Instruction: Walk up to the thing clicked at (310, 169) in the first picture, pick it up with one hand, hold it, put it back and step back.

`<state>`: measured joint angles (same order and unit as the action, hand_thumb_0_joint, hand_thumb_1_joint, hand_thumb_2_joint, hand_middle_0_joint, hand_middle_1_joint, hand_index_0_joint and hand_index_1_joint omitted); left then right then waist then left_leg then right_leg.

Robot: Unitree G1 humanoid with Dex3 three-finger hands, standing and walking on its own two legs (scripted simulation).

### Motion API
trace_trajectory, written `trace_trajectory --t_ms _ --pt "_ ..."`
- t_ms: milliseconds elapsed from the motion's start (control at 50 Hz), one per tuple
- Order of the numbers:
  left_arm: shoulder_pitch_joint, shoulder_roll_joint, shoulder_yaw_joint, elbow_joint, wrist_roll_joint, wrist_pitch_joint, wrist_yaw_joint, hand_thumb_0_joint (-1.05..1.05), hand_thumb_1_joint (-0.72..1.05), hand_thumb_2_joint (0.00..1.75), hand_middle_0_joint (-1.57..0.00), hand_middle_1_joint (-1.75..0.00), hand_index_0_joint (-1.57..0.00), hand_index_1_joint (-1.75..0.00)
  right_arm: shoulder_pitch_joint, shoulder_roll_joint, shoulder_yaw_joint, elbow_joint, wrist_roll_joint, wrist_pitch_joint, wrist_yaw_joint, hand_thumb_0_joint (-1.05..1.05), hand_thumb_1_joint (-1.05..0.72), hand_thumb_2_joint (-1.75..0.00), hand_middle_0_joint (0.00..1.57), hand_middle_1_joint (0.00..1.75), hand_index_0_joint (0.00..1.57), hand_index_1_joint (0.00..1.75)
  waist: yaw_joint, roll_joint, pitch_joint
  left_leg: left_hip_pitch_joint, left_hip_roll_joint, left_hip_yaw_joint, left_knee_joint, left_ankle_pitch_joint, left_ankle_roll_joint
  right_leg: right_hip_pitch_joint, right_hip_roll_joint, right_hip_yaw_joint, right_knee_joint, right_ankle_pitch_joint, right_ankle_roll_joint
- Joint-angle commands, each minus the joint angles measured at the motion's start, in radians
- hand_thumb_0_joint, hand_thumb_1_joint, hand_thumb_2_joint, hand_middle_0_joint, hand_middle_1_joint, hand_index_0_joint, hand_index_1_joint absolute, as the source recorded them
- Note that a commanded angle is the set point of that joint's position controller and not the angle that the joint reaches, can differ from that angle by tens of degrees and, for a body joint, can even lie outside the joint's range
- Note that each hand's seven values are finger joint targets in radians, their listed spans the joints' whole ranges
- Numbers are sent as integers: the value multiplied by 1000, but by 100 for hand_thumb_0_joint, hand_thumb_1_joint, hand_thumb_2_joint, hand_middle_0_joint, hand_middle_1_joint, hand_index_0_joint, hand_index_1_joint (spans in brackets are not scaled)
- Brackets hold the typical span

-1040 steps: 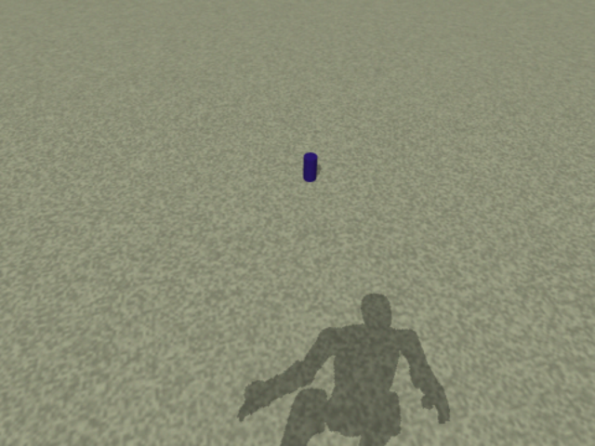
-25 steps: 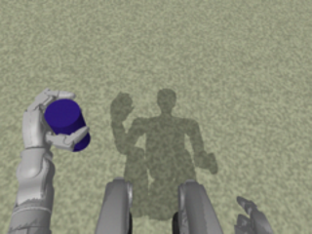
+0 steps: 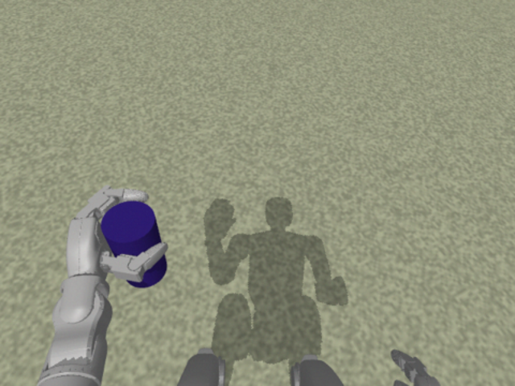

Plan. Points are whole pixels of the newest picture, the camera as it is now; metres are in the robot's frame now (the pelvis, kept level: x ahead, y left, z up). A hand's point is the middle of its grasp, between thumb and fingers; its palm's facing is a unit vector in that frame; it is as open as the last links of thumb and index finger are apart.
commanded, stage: lift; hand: left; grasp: from the side
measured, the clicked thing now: (138, 247) +0.35 +0.20 +0.00
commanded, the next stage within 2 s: hold in 0.90 s
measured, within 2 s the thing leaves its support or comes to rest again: neither
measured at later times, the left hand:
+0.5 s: hand (137, 216) +0.35 +0.18 +0.09, palm faces +0.16 -0.99 -0.02, open 9.9 cm
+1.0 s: hand (144, 198) +0.36 +0.16 +0.12, palm faces +0.16 -0.99 -0.01, open 9.9 cm
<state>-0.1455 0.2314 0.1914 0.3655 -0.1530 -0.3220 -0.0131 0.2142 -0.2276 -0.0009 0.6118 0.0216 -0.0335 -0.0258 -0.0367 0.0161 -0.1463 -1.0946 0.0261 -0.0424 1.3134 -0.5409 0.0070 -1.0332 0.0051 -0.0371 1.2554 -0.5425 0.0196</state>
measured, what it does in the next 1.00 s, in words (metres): rises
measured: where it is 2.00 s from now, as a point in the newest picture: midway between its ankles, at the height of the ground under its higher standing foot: outside the picture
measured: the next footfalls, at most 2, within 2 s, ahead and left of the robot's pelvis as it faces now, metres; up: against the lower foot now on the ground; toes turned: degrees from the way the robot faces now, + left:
none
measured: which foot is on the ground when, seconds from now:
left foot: down 0.00-1.00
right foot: down 0.00-1.00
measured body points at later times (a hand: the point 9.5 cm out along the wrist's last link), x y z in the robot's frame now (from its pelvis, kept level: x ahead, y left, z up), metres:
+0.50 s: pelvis +0.01 +0.00 +0.05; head +0.08 +0.01 +0.50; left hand +0.34 +0.23 +0.10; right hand +0.16 -0.24 -0.06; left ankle +0.05 +0.11 -0.62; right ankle +0.04 -0.14 -0.62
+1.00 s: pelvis +0.03 -0.01 +0.07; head +0.08 +0.00 +0.52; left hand +0.35 +0.22 +0.12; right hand +0.17 -0.25 -0.04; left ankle +0.05 +0.11 -0.62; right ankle +0.04 -0.14 -0.62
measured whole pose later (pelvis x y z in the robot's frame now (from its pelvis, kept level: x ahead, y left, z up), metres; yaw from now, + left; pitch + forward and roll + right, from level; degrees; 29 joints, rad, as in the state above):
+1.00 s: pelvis +0.03 -0.01 +0.07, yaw +1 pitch +9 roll -2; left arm -0.12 0.17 0.13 0.40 -0.14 -0.34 0.01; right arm 0.23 -0.22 0.00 0.64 0.00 -0.02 -0.02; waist -0.02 0.01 -0.07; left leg -0.67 0.02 -0.03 0.95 -0.44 -0.01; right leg -0.62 0.00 -0.03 0.91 -0.45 0.01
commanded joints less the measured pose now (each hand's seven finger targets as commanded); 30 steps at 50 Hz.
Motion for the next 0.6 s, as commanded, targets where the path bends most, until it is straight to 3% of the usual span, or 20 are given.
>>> trace_trajectory --t_ms 0,20,40,60,100,120,180,220,240,300,360,380,440,500,580 --pt "-258 142 37 -267 -5 -100 11 0 15 116 -121 -131 -123 -131 -6 -137 -44 -114 -6 -40 -6 0 -92 -90 20 30 20 30 13 92 -327 373 -4 -39 -295 145 -6 174 11 -14 -207 182 -42" --pt "-213 110 21 -213 -4 -95 12 0 16 116 -120 -130 -122 -130 -1 -131 -41 -111 -8 -40 -7 0 -92 -90 20 30 20 30 6 63 -319 370 -3 -39 -299 149 -4 189 13 -16 -217 186 -40" --pt "-255 118 20 -269 -8 -102 14 0 18 117 -121 -131 -123 -131 1 -132 -41 -112 -6 -42 -8 0 -92 -90 20 30 20 30 6 54 -318 373 -5 -35 -307 150 -3 208 13 -16 -229 190 -40" --pt "-219 110 23 -214 -7 -96 16 0 15 116 -121 -132 -123 -131 0 -130 -42 -106 -9 -42 -9 0 -92 -90 20 30 20 30 3 41 -310 376 -8 -26 -313 149 0 230 14 -13 -251 191 -38" --pt "-264 100 1 -268 -10 -105 14 0 16 117 -121 -131 -122 -131 -4 -130 -41 -115 -10 -47 -8 0 -91 -90 20 30 20 30 1 69 -293 403 -5 -32 -347 128 -3 230 15 -15 -265 178 -39" --pt "-259 108 15 -236 -6 -103 18 0 17 118 -121 -132 -123 -132 3 -134 -42 -105 -11 -47 -10 0 -92 -90 20 30 20 30 -2 57 -285 408 -3 -36 -353 121 -3 236 14 -16 -273 175 -36" --pt "-214 90 -11 -188 3 -98 17 0 17 120 -123 -134 -125 -134 3 -130 -39 -99 -11 -46 -11 0 -91 -90 20 30 20 30 1 25 -247 411 -6 -25 -370 143 -1 268 14 -14 -303 190 -37" --pt "-233 84 -12 -217 -4 -99 16 0 15 120 -122 -134 -124 -134 7 -124 -37 -102 -11 -48 -12 0 -91 -90 20 30 20 30 2 32 -270 444 -7 -22 -384 163 -3 301 14 -14 -322 208 -37" --pt "-279 110 2 -268 -7 -103 20 0 17 120 -122 -133 -123 -133 9 -128 -39 -101 -9 -48 -13 0 -91 -90 20 30 20 30 8 48 -268 464 -6 -18 -393 167 -5 302 13 -11 -331 211 -39" --pt "-198 72 -13 -176 -7 -83 18 0 16 120 -122 -133 -123 -133 12 -119 -34 -91 -11 -47 -12 0 -91 -90 20 30 20 30 6 5 -227 455 -9 -9 -402 199 -2 342 14 -9 -359 237 -36" --pt "-248 95 -2 -238 -4 -89 25 0 17 120 -121 -133 -123 -133 11 -117 -38 -93 -14 -48 -12 0 -91 -90 20 30 20 30 12 31 -244 485 -10 0 -413 235 -3 375 11 -4 -373 274 -35" --pt "-184 45 -26 -147 -2 -79 24 0 15 120 -121 -133 -122 -133 6 -116 -35 -96 -16 -44 -9 0 -92 -90 20 30 20 30 3 3 -222 484 -8 -7 -422 243 -4 372 15 -12 -372 275 -38" --pt "-241 102 9 -228 6 -94 31 0 15 121 -121 -134 -122 -134 9 -115 -39 -96 -17 -41 -9 0 -91 -90 20 30 20 30 24 38 -233 512 -9 -2 -442 257 -7 403 12 -10 -383 285 -39" --pt "-229 71 -8 -219 2 -101 32 0 17 122 -120 -134 -122 -134 2 -109 -36 -102 -20 -37 -6 0 -91 -90 20 30 20 30 16 36 -219 516 -13 1 -458 237 -6 415 14 -8 -399 274 -37" --pt "-216 53 -22 -195 -8 -97 26 0 17 121 -119 -133 -121 -133 3 -115 -38 -97 -19 -38 -10 0 -91 -90 20 30 20 30 2 -17 -221 524 -14 8 -454 282 1 457 13 0 -423 330 -29"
